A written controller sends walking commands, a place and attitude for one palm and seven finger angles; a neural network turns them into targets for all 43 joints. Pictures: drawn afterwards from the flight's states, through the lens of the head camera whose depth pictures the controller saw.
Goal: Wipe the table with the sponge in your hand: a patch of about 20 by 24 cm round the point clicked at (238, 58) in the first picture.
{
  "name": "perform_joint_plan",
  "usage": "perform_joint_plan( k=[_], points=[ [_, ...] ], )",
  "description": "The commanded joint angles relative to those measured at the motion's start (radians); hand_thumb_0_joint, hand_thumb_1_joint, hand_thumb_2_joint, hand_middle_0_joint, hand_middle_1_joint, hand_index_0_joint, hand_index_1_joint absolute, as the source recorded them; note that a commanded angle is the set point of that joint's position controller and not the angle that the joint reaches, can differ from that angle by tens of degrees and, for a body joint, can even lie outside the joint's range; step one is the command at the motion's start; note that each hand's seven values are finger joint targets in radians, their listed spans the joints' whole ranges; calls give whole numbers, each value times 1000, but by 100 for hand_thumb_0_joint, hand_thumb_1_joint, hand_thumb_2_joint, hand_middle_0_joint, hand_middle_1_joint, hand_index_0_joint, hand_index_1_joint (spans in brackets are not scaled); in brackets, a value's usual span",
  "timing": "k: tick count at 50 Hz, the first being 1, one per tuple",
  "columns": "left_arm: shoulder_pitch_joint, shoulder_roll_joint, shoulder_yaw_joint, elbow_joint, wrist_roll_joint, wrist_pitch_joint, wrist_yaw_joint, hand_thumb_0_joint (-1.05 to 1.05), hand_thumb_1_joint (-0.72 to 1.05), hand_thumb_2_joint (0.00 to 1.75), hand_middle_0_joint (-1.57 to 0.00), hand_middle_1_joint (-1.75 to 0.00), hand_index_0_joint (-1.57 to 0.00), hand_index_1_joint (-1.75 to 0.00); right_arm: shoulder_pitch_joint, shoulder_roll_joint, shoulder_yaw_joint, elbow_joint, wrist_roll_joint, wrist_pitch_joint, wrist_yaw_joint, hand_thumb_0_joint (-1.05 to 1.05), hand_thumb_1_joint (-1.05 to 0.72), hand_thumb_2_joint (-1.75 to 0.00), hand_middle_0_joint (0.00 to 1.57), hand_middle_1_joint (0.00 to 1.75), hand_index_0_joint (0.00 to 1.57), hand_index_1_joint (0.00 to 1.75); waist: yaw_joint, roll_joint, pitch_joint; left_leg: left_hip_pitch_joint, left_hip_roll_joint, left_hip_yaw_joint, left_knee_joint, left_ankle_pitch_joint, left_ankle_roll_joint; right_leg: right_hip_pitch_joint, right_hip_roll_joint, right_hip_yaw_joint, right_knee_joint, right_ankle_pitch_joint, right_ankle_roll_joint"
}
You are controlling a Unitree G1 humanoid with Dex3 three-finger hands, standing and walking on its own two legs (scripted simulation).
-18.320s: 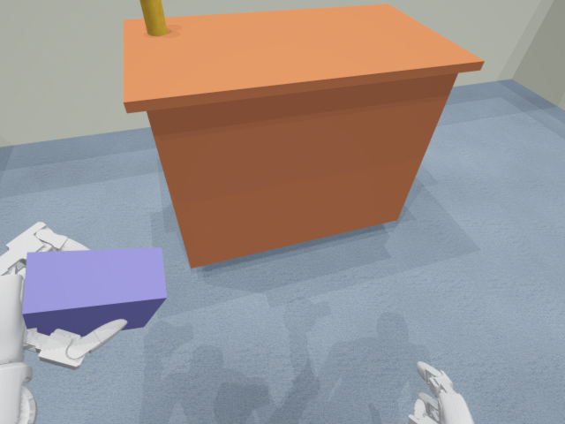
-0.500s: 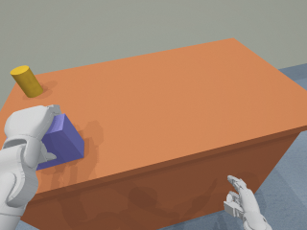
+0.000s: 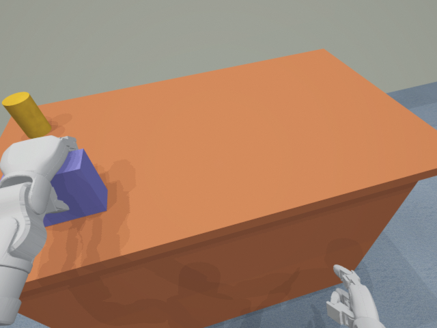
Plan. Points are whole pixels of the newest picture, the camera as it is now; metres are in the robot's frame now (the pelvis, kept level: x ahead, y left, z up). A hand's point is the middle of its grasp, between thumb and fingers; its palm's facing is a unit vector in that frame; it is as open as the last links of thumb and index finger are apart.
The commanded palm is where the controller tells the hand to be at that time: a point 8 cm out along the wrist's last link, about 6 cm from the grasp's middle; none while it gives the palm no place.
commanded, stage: wipe forward along the first lane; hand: left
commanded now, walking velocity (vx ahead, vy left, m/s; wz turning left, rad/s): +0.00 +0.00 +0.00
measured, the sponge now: (64, 196) +0.29 +0.34 +0.11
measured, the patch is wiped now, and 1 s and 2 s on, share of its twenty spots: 0.20 0.40 0.55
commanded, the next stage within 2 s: slide across to the middle lane in 1.30 s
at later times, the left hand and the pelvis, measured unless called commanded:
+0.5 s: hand (61, 160) +0.34 +0.35 +0.15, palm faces -0.06 +0.00 -1.00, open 9.9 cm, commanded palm +0.31 +0.35 +0.19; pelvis +0.01 +0.01 +0.00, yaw +0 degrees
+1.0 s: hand (62, 147) +0.37 +0.37 +0.15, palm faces -0.13 +0.01 -0.99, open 9.9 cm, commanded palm +0.37 +0.37 +0.18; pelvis +0.00 +0.01 +0.00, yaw -1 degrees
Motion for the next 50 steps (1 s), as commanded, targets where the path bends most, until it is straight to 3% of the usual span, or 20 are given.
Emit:
perform_joint_plan(
  k=[1,4,6,7,10,11,14,16,25,26,27,32,34,37,39,40,42,45,46,50],
  points=[
    [-293,246,112,-51,21,-36,30,0,10,130,-120,-160,-120,-160,-135,-115,-46,-158,-2,-46,-6,0,-90,-90,20,30,20,30,-19,-84,-164,-37,-33,13,-55,149,41,99,-10,52,-75,28,-36],
    [-331,252,111,-62,29,-50,32,0,10,130,-120,-160,-120,-160,-156,-109,-42,-178,7,-48,-4,0,-90,-90,20,30,20,30,-18,-51,-174,-27,-36,13,-52,151,44,91,-4,69,-76,25,-46],
    [-339,213,77,-16,32,-54,39,0,10,130,-120,-160,-120,-160,-109,-118,-52,-159,2,-41,-3,0,-90,-90,20,30,20,30,-29,-78,-169,-36,-36,12,-55,162,43,88,-6,42,-73,41,-40],
    [-328,220,86,22,31,-52,39,0,10,130,-120,-160,-120,-160,-98,-126,-58,-150,-1,-35,-2,0,-90,-90,20,30,20,30,-27,-87,-152,-43,-35,13,-57,149,45,77,-3,41,-80,33,-39],
    [-381,233,88,21,36,-63,47,0,10,130,-120,-160,-120,-160,-86,-129,-60,-156,-2,-37,-5,0,-90,-90,20,30,20,30,-27,-88,-199,-35,-37,13,-53,152,48,96,-8,50,-76,35,-45],
    [-366,221,77,55,39,-60,48,0,10,130,-120,-160,-120,-160,-85,-128,-61,-147,4,-34,-3,0,-90,-90,20,30,20,30,-34,-100,-171,-45,-36,12,-57,144,46,83,-6,44,-77,30,-40],
    [-397,262,104,99,46,-64,44,0,10,130,-120,-160,-120,-160,-98,-131,-57,-152,10,-29,-2,0,-90,-90,20,30,20,30,-34,-126,-170,-53,-33,12,-55,140,50,78,-1,63,-81,29,-44],
    [-391,248,89,128,52,-70,43,0,10,130,-120,-160,-120,-160,-61,-139,-67,-138,4,-18,-1,0,-90,-90,20,30,20,30,-37,-112,-190,-56,-38,18,-49,164,49,92,-5,47,-71,63,-39],
    [-386,295,124,195,65,-101,33,0,10,130,-120,-160,-120,-160,-22,-152,-76,-146,0,13,9,0,-90,-90,20,30,20,30,-39,-100,-210,-78,-41,24,-30,199,54,95,-2,46,-54,116,-42],
    [-366,275,112,214,65,-102,35,0,10,130,-120,-160,-120,-160,-22,-151,-78,-143,4,16,10,0,-90,-90,20,30,20,30,-41,-102,-179,-82,-37,27,-28,188,53,75,-2,45,-56,107,-40],
    [-353,296,134,234,65,-105,37,0,10,130,-120,-160,-120,-160,-15,-159,-82,-138,2,21,11,0,-90,-90,20,30,20,30,-37,-124,-171,-94,-36,24,-28,172,52,71,0,46,-56,95,-39],
    [-420,304,115,312,78,-118,40,0,10,130,-120,-160,-120,-160,9,-164,-84,-126,5,31,6,0,-90,-90,20,30,20,30,-52,-129,-148,-111,-38,23,-34,134,54,33,5,42,-67,44,-38],
    [-479,316,111,312,87,-130,38,0,10,130,-120,-160,-120,-160,2,-158,-78,-134,13,27,7,0,-90,-90,20,30,20,30,-56,-99,-172,-105,-39,20,-39,140,56,29,7,52,-69,42,-45],
    [-503,290,76,365,95,-132,37,0,10,130,-120,-160,-120,-160,33,-164,-86,-119,8,36,5,0,-90,-90,20,30,20,30,-66,-111,-180,-105,-41,23,-32,137,57,22,6,43,-69,45,-41],
    [-568,325,94,365,98,-150,36,0,10,130,-120,-160,-120,-160,31,-160,-81,-125,14,31,4,0,-90,-90,20,30,20,30,-71,-99,-202,-101,-39,17,-36,133,59,20,9,53,-72,36,-46],
    [-571,324,89,399,104,-152,36,0,10,130,-120,-160,-120,-160,54,-166,-86,-119,5,34,1,0,-90,-90,20,30,20,30,-71,-127,-202,-108,-39,19,-31,139,61,32,4,50,-69,47,-46],
    [-580,301,65,423,104,-165,34,0,10,130,-120,-160,-120,-160,57,-165,-87,-112,9,39,2,0,-90,-90,20,30,20,30,-76,-106,-181,-113,-39,22,-37,112,58,8,6,46,-77,25,-41],
    [-632,335,82,460,116,-189,39,0,10,130,-120,-160,-120,-160,83,-167,-89,-106,7,39,0,0,-90,-90,20,30,20,30,-78,-99,-210,-110,-39,19,-38,122,61,10,8,47,-76,27,-47],
    [-641,304,55,468,117,-197,41,0,10,130,-120,-160,-120,-160,85,-164,-89,-104,10,39,2,0,-90,-90,20,30,20,30,-84,-97,-201,-111,-39,20,-35,123,60,-1,7,47,-74,32,-45],
    [-666,338,81,523,127,-224,51,0,10,130,-120,-160,-120,-160,112,-169,-94,-92,7,45,3,0,-90,-90,20,30,20,30,-83,-117,-219,-119,-37,16,-35,139,63,3,10,49,-73,50,-48]
  ],
)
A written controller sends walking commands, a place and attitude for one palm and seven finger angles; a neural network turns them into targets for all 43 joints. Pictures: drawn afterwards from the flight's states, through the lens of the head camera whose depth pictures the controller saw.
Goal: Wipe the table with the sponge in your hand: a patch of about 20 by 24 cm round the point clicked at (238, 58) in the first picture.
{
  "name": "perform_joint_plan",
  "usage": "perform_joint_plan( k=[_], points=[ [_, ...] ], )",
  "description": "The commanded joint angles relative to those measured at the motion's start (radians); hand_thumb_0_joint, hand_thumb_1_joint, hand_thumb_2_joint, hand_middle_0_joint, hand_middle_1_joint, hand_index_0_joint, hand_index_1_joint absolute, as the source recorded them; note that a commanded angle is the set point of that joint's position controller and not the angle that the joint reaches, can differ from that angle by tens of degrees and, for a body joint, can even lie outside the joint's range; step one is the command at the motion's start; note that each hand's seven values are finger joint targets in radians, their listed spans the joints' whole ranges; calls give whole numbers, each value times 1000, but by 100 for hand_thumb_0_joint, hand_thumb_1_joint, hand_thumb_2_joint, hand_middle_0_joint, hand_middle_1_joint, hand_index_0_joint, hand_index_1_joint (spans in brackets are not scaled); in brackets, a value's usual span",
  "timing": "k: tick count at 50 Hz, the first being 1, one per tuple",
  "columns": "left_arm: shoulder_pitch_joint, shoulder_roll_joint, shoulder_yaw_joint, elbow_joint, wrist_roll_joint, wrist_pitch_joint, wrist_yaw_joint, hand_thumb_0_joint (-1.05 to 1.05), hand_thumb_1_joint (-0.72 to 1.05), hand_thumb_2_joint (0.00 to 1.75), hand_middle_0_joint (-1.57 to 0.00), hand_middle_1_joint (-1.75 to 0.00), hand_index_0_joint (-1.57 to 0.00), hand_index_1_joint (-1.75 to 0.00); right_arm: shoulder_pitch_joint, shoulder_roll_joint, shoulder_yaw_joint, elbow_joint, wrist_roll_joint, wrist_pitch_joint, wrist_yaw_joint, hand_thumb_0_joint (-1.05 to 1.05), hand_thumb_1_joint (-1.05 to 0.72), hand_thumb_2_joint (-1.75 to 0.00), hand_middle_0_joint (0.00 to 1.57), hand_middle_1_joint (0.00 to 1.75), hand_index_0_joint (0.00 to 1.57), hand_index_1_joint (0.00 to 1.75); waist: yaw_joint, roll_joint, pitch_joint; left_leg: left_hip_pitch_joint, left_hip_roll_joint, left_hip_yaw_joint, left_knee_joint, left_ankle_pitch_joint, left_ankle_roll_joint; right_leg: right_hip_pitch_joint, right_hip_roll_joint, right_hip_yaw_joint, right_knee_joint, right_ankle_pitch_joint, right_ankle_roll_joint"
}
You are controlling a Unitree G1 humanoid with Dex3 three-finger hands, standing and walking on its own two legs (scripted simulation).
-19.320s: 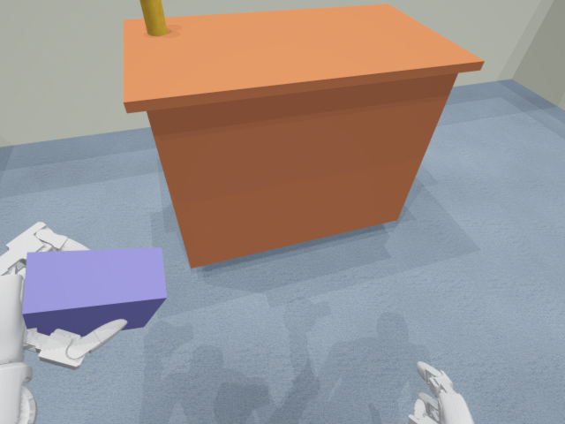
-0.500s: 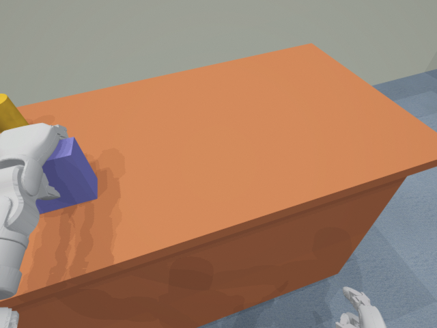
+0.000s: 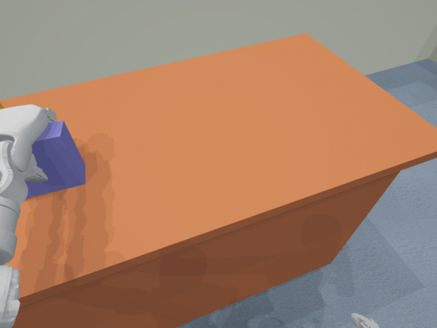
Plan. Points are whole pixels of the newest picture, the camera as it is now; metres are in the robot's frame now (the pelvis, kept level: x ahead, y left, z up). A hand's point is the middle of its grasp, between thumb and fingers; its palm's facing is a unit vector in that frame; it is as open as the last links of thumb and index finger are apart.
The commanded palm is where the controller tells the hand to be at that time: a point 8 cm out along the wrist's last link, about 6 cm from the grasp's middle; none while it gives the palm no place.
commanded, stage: wipe forward along the first lane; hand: left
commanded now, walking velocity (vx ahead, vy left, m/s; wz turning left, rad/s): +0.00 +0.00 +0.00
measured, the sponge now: (43, 168) +0.36 +0.37 +0.11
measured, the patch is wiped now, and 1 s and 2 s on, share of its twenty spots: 0.40 0.55 0.70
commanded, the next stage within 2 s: slide across to the middle lane in 0.30 s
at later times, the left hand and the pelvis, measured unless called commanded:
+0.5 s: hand (43, 131) +0.41 +0.37 +0.15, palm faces -0.15 +0.05 -0.99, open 9.9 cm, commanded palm +0.40 +0.35 +0.19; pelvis +0.02 +0.01 +0.00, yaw -1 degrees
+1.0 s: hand (84, 119) +0.45 +0.31 +0.15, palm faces -0.02 -0.01 -1.00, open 9.9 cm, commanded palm +0.42 +0.30 +0.21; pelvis +0.04 +0.02 +0.00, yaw +0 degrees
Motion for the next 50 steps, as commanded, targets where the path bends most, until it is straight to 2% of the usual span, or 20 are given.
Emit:
perform_joint_plan(
  k=[1,4,6,9,11,13,14,16,20,21,25,28,29,38,41,43,45,48,49,50],
  points=[
    [-311,239,34,-27,35,-23,41,0,10,130,-120,-160,-120,-160,-30,-147,-50,-110,-4,-34,-10,0,-90,-90,20,30,20,30,-21,-88,-170,4,-30,5,-63,136,42,103,12,35,-63,27,-59],
    [-369,297,69,3,43,-41,51,0,10,130,-120,-160,-120,-160,-18,-149,-50,-101,-2,-32,-11,0,-90,-90,20,30,20,30,-25,-64,-176,-5,-32,2,-72,130,43,98,15,41,-68,18,-63],
    [-378,249,25,37,51,-47,56,0,10,130,-120,-160,-120,-160,1,-149,-56,-89,-4,-31,-9,0,-90,-90,20,30,20,30,-32,-67,-178,4,-30,7,-67,139,43,84,15,35,-65,24,-60],
    [-436,271,33,44,54,-57,60,0,10,130,-120,-160,-120,-160,7,-151,-54,-82,-2,-32,-7,0,-90,-90,20,30,20,30,-40,-57,-192,12,-28,0,-75,145,44,78,18,41,-73,29,-63],
    [-454,245,0,82,65,-57,62,0,10,130,-120,-160,-120,-160,31,-152,-57,-70,-3,-31,-7,0,-90,-90,20,30,20,30,-49,-63,-184,12,-28,2,-71,135,43,63,18,37,-73,21,-61],
    [-447,240,1,95,63,-63,68,0,10,130,-120,-160,-120,-160,39,-153,-60,-65,-4,-30,-5,0,-90,-90,20,30,20,30,-45,-71,-201,19,-24,2,-70,143,42,68,19,39,-71,29,-62],
    [-458,267,26,78,57,-72,68,0,10,130,-120,-160,-120,-160,35,-153,-59,-72,-3,-33,-7,0,-90,-90,20,30,20,30,-39,-64,-231,21,-26,-1,-71,173,44,92,18,46,-70,60,-67],
    [-468,262,12,122,59,-70,69,0,10,130,-120,-160,-120,-160,50,-157,-60,-59,-2,-26,-6,0,-90,-90,20,30,20,30,-50,-83,-208,7,-26,4,-68,172,43,88,17,41,-70,68,-60],
    [-417,289,48,117,65,-81,77,0,10,130,-120,-160,-120,-160,58,-157,-65,-64,-9,-17,0,0,-90,-90,20,30,20,30,-27,-55,-255,22,-25,5,-58,252,42,126,19,39,-51,141,-69],
    [-422,224,-3,87,55,-80,74,0,10,130,-120,-160,-120,-160,45,-151,-64,-72,-5,-14,3,0,-90,-90,20,30,20,30,-35,-67,-243,28,-24,8,-59,247,42,117,18,37,-56,140,-64],
    [-464,193,-12,-29,19,-78,90,0,10,130,-120,-160,-120,-160,22,-144,-67,-78,-3,-21,4,0,-90,-90,20,30,20,30,-37,-39,-274,85,-16,-1,-61,289,43,118,18,37,-59,151,-68],
    [-461,133,-48,-70,-18,-44,99,0,10,130,-120,-160,-120,-160,-8,-138,-64,-78,5,-28,6,0,-90,-90,20,30,20,30,-40,-39,-242,100,-16,-4,-70,268,40,108,15,34,-71,129,-63],
    [-478,166,-18,-97,-21,-36,99,0,10,130,-120,-160,-120,-160,-17,-139,-60,-80,6,-36,3,0,-90,-90,20,30,20,30,-36,-37,-266,107,-15,-11,-77,300,39,121,17,32,-69,150,-68],
    [-556,121,-80,-184,4,94,88,0,10,130,-120,-160,-120,-160,-72,-126,-39,-94,3,-56,12,0,-90,-90,20,30,20,30,-31,-4,-288,162,-20,-15,-72,405,20,162,16,11,-57,211,-73],
    [-553,120,-69,-247,3,126,82,0,10,130,-120,-160,-120,-160,-89,-118,-34,-113,-4,-65,15,0,-90,-90,20,30,20,30,-15,-8,-347,194,-16,-17,-56,509,12,200,14,7,-39,278,-75],
    [-568,157,-34,-298,12,145,90,0,10,130,-120,-160,-120,-160,-106,-117,-27,-124,-7,-63,21,0,-90,-90,20,30,20,30,-1,-3,-366,190,-17,-18,-56,567,3,228,12,4,-33,313,-75],
    [-520,135,-30,-318,14,172,95,0,10,130,-120,-160,-120,-160,-118,-111,-25,-136,-15,-67,27,0,-90,-90,20,30,20,30,14,1,-392,203,-13,-15,-38,671,3,247,11,4,-19,373,-78],
    [-493,122,-27,-329,18,220,107,0,10,130,-120,-160,-120,-160,-145,-111,-20,-137,-16,-58,37,0,-90,-90,20,30,20,30,20,-30,-375,186,-11,-2,-42,641,1,252,7,1,-18,375,-69],
    [-487,157,7,-348,21,232,109,0,10,130,-120,-160,-120,-160,-159,-109,-15,-145,-15,-60,38,0,-90,-90,20,30,20,30,30,-25,-386,179,-12,-8,-48,673,-1,269,9,5,-15,392,-75],
    [-481,101,-44,-347,21,249,107,0,10,130,-120,-160,-120,-160,-162,-106,-15,-146,-17,-59,40,0,-90,-90,20,30,20,30,24,-21,-384,187,-14,-1,-43,674,0,266,7,0,-12,392,-71]
  ],
)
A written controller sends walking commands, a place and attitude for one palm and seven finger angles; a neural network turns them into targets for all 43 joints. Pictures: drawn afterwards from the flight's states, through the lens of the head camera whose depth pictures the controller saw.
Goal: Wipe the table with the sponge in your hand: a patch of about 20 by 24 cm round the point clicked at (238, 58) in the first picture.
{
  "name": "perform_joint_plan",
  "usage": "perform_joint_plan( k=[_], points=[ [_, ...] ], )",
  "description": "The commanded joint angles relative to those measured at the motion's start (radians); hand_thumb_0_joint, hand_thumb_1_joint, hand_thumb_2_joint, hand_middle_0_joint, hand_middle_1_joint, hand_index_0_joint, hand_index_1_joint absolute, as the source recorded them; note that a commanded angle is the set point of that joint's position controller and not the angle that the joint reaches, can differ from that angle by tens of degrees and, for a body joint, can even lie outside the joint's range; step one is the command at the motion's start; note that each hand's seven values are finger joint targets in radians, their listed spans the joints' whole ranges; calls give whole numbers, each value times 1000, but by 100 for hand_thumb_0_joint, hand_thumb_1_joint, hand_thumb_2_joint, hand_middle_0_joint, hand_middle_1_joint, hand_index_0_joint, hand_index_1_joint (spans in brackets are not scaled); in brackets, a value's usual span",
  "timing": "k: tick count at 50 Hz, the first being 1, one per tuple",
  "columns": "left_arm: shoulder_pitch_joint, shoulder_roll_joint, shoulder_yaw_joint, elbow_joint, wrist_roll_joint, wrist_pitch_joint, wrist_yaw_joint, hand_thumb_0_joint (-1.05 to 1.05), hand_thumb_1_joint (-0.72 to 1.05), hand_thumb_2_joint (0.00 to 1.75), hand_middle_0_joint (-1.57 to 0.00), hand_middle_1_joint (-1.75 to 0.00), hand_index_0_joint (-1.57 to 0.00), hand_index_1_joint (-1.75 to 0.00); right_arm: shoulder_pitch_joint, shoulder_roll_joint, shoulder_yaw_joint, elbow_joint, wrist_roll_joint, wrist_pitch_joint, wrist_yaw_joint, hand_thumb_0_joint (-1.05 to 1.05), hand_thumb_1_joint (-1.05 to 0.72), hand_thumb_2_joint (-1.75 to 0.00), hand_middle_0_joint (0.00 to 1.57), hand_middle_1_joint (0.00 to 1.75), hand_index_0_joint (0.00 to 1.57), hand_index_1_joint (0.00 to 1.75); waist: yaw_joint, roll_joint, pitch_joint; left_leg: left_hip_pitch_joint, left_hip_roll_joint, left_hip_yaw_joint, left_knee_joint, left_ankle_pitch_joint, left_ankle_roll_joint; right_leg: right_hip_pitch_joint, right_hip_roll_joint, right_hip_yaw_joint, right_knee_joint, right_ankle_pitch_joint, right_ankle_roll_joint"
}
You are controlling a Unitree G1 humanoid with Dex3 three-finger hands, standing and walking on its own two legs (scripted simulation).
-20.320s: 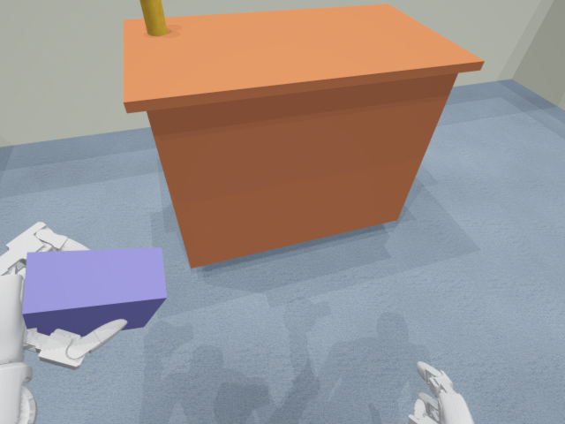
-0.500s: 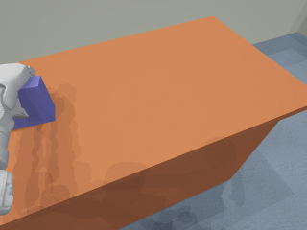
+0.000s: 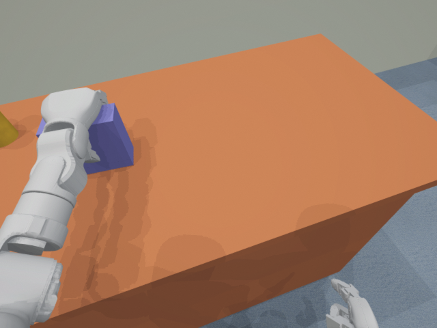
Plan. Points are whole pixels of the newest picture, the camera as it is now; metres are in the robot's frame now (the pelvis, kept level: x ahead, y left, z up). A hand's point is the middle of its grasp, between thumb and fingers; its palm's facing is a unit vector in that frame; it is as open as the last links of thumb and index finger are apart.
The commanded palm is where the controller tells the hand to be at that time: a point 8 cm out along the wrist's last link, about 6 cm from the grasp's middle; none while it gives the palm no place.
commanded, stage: slide across to the middle lane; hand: left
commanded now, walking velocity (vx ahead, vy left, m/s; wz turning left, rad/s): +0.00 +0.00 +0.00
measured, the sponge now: (95, 148) +0.40 +0.29 +0.10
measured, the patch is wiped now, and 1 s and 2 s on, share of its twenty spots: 0.55 0.70 0.75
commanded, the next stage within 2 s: wipe back along the middle lane in 0.08 s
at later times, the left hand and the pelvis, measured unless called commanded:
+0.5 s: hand (98, 138) +0.39 +0.26 +0.15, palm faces +0.01 +0.00 -1.00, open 9.9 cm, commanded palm +0.35 +0.25 +0.19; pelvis +0.00 -0.01 +0.00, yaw +0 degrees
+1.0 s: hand (98, 156) +0.35 +0.24 +0.14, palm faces +0.05 -0.03 -1.00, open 9.9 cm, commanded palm +0.30 +0.24 +0.17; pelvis -0.01 -0.02 +0.00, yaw -1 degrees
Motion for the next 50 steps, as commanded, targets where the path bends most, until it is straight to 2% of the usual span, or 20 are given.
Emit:
perform_joint_plan(
  k=[1,7,9,13,17,19,20,25,26,29,30,34,39,42,44,45,46,47,49,50],
  points=[
    [-405,268,108,-194,18,69,47,0,10,130,-120,-160,-120,-160,-53,-136,-42,-111,-7,-32,-3,0,-90,-90,20,30,20,30,6,-27,-376,140,12,1,33,694,-23,205,27,-4,51,420,-90],
    [-448,197,37,-202,12,110,18,0,10,130,-120,-160,-120,-160,-62,-132,-40,-109,-3,-38,-11,0,-90,-90,20,30,20,30,-13,-45,-372,160,6,-4,40,651,-18,186,33,-8,47,400,-90],
    [-507,174,7,-222,12,108,6,0,10,130,-120,-160,-120,-160,-75,-125,-33,-118,3,-46,-15,0,-90,-90,20,30,20,30,-21,-20,-362,162,6,-12,32,627,-20,168,35,-6,45,369,-96],
    [-413,168,18,-163,22,105,-2,0,10,130,-120,-160,-120,-160,-55,-131,-37,-106,-3,-36,-17,0,-90,-90,20,30,20,30,-12,-79,-336,138,6,-4,27,579,-11,184,32,-11,46,370,-90],
    [-306,165,40,-210,13,100,-3,0,10,130,-120,-160,-120,-160,-67,-131,-38,-124,-6,-31,-10,0,-90,-90,20,30,20,30,9,-76,-343,128,6,1,28,607,-5,223,28,-7,52,410,-88],
    [-281,170,54,-275,6,102,-1,0,10,130,-120,-160,-120,-160,-95,-126,-34,-145,-2,-32,-3,0,-90,-90,20,30,20,30,20,-39,-335,123,9,-4,23,617,-5,224,29,-1,54,403,-93],
    [-241,133,30,-270,0,111,0,0,10,130,-120,-160,-120,-160,-87,-126,-37,-141,-4,-29,0,0,-90,-90,20,30,20,30,17,-59,-322,125,7,0,27,605,-3,217,31,-10,56,391,-89],
    [-183,120,33,-322,-21,146,13,0,10,130,-120,-160,-120,-160,-116,-127,-36,-150,2,-29,2,0,-90,-90,20,30,20,30,24,-92,-292,104,0,9,12,511,5,225,31,-8,52,363,-87],
    [-147,151,67,-318,-21,154,18,0,10,130,-120,-160,-120,-160,-114,-132,-39,-139,2,-26,3,0,-90,-90,20,30,20,30,29,-93,-297,103,2,11,11,511,2,232,31,-8,53,369,-84],
    [-138,119,38,-369,-32,177,17,0,10,130,-120,-160,-120,-160,-163,-126,-29,-157,10,-26,5,0,-90,-90,20,30,20,30,30,-74,-272,96,0,13,-3,464,3,223,31,-1,46,340,-87],
    [-126,82,11,-350,-37,187,17,0,10,130,-120,-160,-120,-160,-149,-124,-31,-149,8,-26,4,0,-90,-90,20,30,20,30,25,-92,-256,95,-3,18,1,454,4,217,31,-8,46,333,-85],
    [-120,87,8,-351,-35,210,11,0,10,130,-120,-160,-120,-160,-189,-124,-22,-156,16,-23,-1,0,-90,-90,20,30,20,30,27,-109,-217,85,-1,17,-16,371,9,194,32,0,31,266,-84],
    [-32,98,33,-375,-38,218,1,0,10,130,-120,-160,-120,-160,-206,-122,-21,-168,13,-17,-1,0,-90,-90,20,30,20,30,40,-120,-237,85,-3,24,-7,376,11,225,29,8,39,302,-81],
    [13,65,1,-345,-37,233,-8,0,10,130,-120,-160,-120,-160,-202,-123,-18,-161,12,-5,0,0,-90,-90,20,30,20,30,32,-130,-188,67,-2,29,-9,348,8,202,29,0,35,274,-74],
    [4,99,27,-367,-33,239,-11,0,10,130,-120,-160,-120,-160,-218,-124,-14,-170,17,-4,1,0,-90,-90,20,30,20,30,35,-105,-184,65,-1,27,-11,328,10,193,31,13,32,250,-79],
    [22,81,15,-378,-38,240,-11,0,10,130,-120,-160,-120,-160,-199,-123,-17,-173,11,-6,0,0,-90,-90,20,30,20,30,38,-121,-214,71,-6,32,0,358,12,219,28,7,44,289,-77],
    [76,102,41,-370,-36,243,-11,0,10,130,-120,-160,-120,-160,-201,-125,-18,-169,12,-2,2,0,-90,-90,20,30,20,30,43,-124,-207,65,-2,31,2,368,8,222,29,4,49,301,-75],
    [88,70,15,-389,-41,245,-16,0,10,130,-120,-160,-120,-160,-208,-123,-16,-177,11,1,4,0,-90,-90,20,30,20,30,42,-132,-206,63,-3,31,5,379,8,225,30,5,52,322,-74],
    [145,108,59,-428,-47,251,-15,0,10,130,-120,-160,-120,-160,-232,-123,-14,-190,14,3,8,0,-90,-90,20,30,20,30,56,-114,-202,55,-1,30,6,365,9,226,30,18,55,312,-77],
    [147,63,18,-431,-49,255,-18,0,10,130,-120,-160,-120,-160,-217,-122,-14,-190,12,3,8,0,-90,-90,20,30,20,30,45,-123,-197,52,-3,34,12,376,9,222,30,5,62,321,-73]
  ],
)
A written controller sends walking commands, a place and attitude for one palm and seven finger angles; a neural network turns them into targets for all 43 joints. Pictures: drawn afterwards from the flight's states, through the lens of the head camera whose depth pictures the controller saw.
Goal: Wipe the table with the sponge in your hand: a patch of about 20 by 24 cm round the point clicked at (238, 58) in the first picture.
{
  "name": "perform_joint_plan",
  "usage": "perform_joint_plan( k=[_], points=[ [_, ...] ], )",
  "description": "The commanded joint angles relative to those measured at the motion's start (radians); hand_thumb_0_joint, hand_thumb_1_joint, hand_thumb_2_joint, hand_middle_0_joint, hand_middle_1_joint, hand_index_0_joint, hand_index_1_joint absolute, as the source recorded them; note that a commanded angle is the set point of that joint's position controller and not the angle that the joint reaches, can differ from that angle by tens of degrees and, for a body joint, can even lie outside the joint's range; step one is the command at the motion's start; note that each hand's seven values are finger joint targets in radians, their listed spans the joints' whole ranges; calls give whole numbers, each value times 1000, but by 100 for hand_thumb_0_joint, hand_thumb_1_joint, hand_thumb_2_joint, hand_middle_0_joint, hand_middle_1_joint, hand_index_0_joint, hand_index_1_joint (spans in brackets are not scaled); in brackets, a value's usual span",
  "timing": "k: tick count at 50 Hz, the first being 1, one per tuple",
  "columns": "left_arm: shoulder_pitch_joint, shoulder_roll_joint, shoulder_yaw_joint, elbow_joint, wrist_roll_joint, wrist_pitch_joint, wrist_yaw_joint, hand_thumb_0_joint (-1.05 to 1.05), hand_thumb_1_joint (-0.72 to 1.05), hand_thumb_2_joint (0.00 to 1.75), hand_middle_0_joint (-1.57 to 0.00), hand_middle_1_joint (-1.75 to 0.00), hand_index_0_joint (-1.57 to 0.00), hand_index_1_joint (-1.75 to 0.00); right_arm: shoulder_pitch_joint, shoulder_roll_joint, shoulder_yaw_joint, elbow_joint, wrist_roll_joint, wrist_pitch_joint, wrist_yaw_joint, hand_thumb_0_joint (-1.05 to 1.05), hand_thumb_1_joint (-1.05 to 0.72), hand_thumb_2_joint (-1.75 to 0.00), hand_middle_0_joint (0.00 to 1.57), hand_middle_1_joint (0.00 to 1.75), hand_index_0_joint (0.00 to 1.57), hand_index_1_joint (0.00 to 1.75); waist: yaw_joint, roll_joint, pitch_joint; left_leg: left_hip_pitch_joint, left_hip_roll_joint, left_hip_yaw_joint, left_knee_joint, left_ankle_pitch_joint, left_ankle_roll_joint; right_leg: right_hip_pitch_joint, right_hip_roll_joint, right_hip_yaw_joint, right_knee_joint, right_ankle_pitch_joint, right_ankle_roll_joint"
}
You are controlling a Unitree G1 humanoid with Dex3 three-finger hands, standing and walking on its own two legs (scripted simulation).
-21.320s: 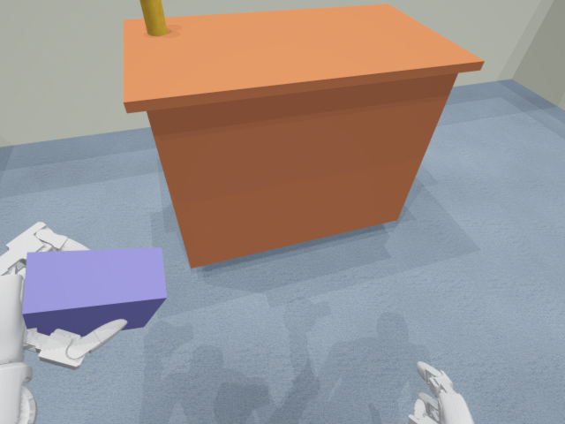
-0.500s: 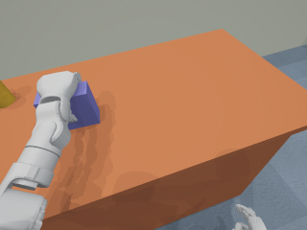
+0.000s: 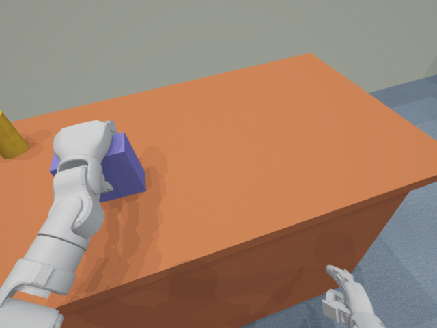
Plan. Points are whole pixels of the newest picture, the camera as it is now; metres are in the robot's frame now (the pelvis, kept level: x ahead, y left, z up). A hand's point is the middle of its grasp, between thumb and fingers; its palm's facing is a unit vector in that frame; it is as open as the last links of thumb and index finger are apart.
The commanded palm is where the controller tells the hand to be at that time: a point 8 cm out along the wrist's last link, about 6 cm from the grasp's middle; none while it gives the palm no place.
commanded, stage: wipe back along the middle lane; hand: left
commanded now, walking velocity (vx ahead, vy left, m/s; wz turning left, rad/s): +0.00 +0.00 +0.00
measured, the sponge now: (107, 177) +0.35 +0.27 +0.10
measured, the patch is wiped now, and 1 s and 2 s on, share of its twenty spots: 0.70 0.75 0.75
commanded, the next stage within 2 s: slide across to the third lane in 0.80 s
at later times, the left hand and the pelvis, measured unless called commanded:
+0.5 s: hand (89, 180) +0.30 +0.26 +0.15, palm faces +0.15 -0.09 -0.98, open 9.9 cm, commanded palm +0.26 +0.25 +0.18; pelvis +0.00 +0.01 +0.00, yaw -1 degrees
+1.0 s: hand (89, 200) +0.26 +0.24 +0.15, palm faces +0.24 -0.16 -0.96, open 9.9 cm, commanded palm +0.22 +0.22 +0.19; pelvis -0.01 +0.00 +0.00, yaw -1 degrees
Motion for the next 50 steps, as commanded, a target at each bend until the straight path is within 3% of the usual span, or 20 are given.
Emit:
perform_joint_plan(
  k=[1,4,7,13,14,15,19,23,24,26,29,30,34,36,39,43,45,47,49,50],
  points=[
    [-77,123,85,-108,-41,40,-26,0,10,130,-120,-160,-120,-160,-156,-108,-38,-165,0,-41,-1,0,-90,-90,20,30,20,30,26,-146,-175,-18,-24,23,-4,390,31,172,7,-5,5,351,-50],
    [-56,145,106,-190,-43,58,-26,0,10,130,-120,-160,-120,-160,-188,-108,-36,-187,2,-42,4,0,-90,-90,20,30,20,30,37,-136,-198,-13,-22,15,1,400,32,177,11,9,13,356,-58],
    [36,84,68,-240,-53,75,-27,0,10,130,-120,-160,-120,-160,-174,-105,-39,-191,2,-40,13,0,-90,-90,20,30,20,30,38,-132,-191,-10,-21,18,14,442,30,181,10,-7,29,399,-51],
    [60,100,77,-315,-58,125,-27,0,10,130,-120,-160,-120,-160,-188,-104,-36,-194,2,-35,16,0,-90,-90,20,30,20,30,37,-145,-156,-27,-17,14,14,403,29,154,14,-4,33,349,-50],
    [69,123,97,-343,-57,131,-27,0,10,130,-120,-160,-120,-160,-218,-100,-31,-207,4,-39,15,0,-90,-90,20,30,20,30,47,-152,-161,-27,-14,9,15,392,32,149,19,10,35,336,-56],
    [75,102,76,-339,-58,135,-30,0,10,130,-120,-160,-120,-160,-194,-101,-29,-208,0,-39,13,0,-90,-90,20,30,20,30,42,-160,-163,-33,-18,12,17,397,34,155,14,-3,42,334,-53],
    [99,88,66,-393,-54,135,-34,0,10,130,-120,-160,-120,-160,-226,-91,-23,-216,4,-36,17,0,-90,-90,20,30,20,30,44,-127,-149,-23,-8,2,12,382,31,128,21,9,38,300,-59],
    [125,50,36,-411,-60,131,-30,0,10,130,-120,-160,-120,-160,-208,-89,-24,-210,0,-33,19,0,-90,-90,20,30,20,30,37,-137,-138,-24,-9,3,15,371,28,126,19,-4,36,291,-52],
    [129,78,64,-439,-58,133,-28,0,10,130,-120,-160,-120,-160,-234,-84,-20,-223,2,-38,20,0,-90,-90,20,30,20,30,47,-134,-155,-22,-5,-1,15,364,31,125,25,10,40,280,-59],
    [165,35,34,-429,-59,135,-24,0,10,130,-120,-160,-120,-160,-214,-83,-21,-213,1,-35,24,0,-90,-90,20,30,20,30,38,-130,-141,-25,-5,3,19,386,26,126,22,-5,44,295,-55],
    [195,44,46,-515,-66,132,-17,0,10,130,-120,-160,-120,-160,-252,-77,-18,-234,1,-34,30,0,-90,-90,20,30,20,30,50,-113,-158,-18,0,-4,20,382,28,128,29,12,49,292,-62],
    [213,4,13,-518,-72,132,-16,0,10,130,-120,-160,-120,-160,-221,-76,-20,-236,-3,-36,31,0,-90,-90,20,30,20,30,47,-128,-163,-19,-5,1,24,395,31,137,23,-7,54,301,-58],
    [240,40,51,-562,-77,133,-3,0,10,130,-120,-160,-120,-160,-252,-76,-18,-235,0,-30,32,0,-90,-90,20,30,20,30,49,-128,-124,-26,4,-1,19,356,30,117,32,15,45,277,-60],
    [289,-4,22,-553,-83,132,3,0,10,130,-120,-160,-120,-160,-230,-74,-22,-229,-1,-28,35,0,-90,-90,20,30,20,30,43,-135,-119,-29,3,0,21,371,26,125,27,-2,48,288,-55],
    [301,15,40,-613,-88,133,10,0,10,130,-120,-160,-120,-160,-262,-71,-18,-242,1,-24,35,0,-90,-90,20,30,20,30,52,-118,-114,-27,7,-2,16,344,29,118,33,19,45,266,-60],
    [352,-14,22,-622,-99,128,21,0,10,130,-120,-160,-120,-160,-236,-72,-26,-236,-3,-17,36,0,-90,-90,20,30,20,30,49,-121,-102,-32,4,1,16,353,27,132,28,2,47,280,-54],
    [338,-21,12,-662,-98,127,28,0,10,130,-120,-160,-120,-160,-235,-68,-22,-252,-3,-27,38,0,-90,-90,20,30,20,30,49,-126,-129,-28,1,5,24,357,31,138,28,4,54,280,-56],
    [308,-26,1,-644,-104,125,32,0,10,130,-120,-160,-120,-160,-236,-71,-24,-234,-2,-22,34,0,-90,-90,20,30,20,30,36,-123,-90,-29,6,2,15,326,28,116,30,7,39,257,-53],
    [220,2,12,-672,-93,124,41,0,10,130,-120,-160,-120,-160,-265,-62,-16,-245,2,-37,26,0,-90,-90,20,30,20,30,37,-123,-104,-18,5,-3,13,299,32,105,37,32,33,220,-59],
    [188,-14,-12,-659,-90,123,43,0,10,130,-120,-160,-120,-160,-238,-64,-18,-243,-4,-46,24,0,-90,-90,20,30,20,30,36,-118,-120,-17,-3,3,17,314,33,117,27,14,37,225,-57]
  ],
)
